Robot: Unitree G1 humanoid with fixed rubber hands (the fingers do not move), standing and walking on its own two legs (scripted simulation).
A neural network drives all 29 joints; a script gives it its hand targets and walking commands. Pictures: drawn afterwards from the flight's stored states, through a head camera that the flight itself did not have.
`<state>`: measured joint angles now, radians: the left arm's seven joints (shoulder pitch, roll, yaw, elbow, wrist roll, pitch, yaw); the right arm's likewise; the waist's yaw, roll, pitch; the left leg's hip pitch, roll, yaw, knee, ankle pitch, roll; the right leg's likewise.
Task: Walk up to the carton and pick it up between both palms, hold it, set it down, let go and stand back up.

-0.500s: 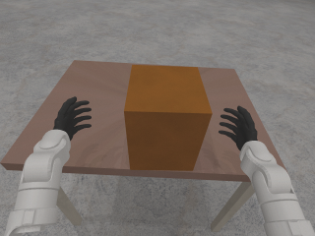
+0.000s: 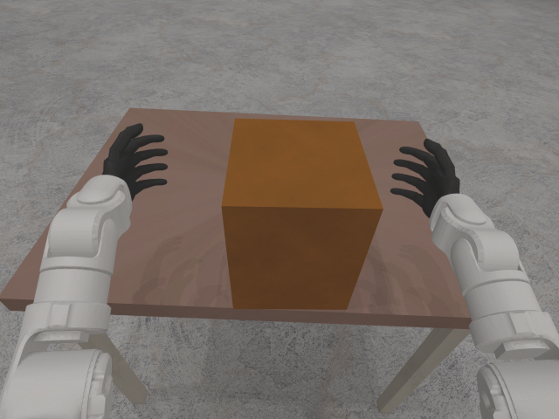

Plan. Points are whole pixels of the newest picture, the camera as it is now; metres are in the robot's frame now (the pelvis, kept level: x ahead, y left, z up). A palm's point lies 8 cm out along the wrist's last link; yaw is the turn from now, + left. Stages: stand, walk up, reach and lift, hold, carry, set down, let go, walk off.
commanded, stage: reach and lift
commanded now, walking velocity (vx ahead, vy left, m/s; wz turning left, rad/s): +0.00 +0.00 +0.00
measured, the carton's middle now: (292, 217) +0.45 -0.01 +0.06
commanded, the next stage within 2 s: none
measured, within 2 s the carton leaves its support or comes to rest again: neither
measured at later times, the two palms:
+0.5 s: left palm (130, 136) +0.45 +0.21 +0.22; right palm (431, 160) +0.43 -0.20 +0.20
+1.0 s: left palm (159, 194) +0.44 +0.19 +0.13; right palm (409, 208) +0.42 -0.19 +0.12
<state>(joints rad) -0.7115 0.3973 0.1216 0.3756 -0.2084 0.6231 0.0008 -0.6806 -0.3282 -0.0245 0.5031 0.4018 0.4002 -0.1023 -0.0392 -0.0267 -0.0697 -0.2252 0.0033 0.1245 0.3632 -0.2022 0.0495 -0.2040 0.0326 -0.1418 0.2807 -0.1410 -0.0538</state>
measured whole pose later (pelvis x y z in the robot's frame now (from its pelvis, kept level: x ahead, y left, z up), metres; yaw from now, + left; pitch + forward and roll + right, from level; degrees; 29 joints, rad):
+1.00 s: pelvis -0.01 -0.02 +0.00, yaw +1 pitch +10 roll +0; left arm -1.01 0.35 0.10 1.25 -0.11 0.03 -0.04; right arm -0.90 -0.16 -0.03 1.03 0.22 0.10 -0.18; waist -0.06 -0.04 -0.16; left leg -0.39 0.01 0.11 0.39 -0.18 0.04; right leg -0.39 0.03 -0.15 0.36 -0.16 -0.07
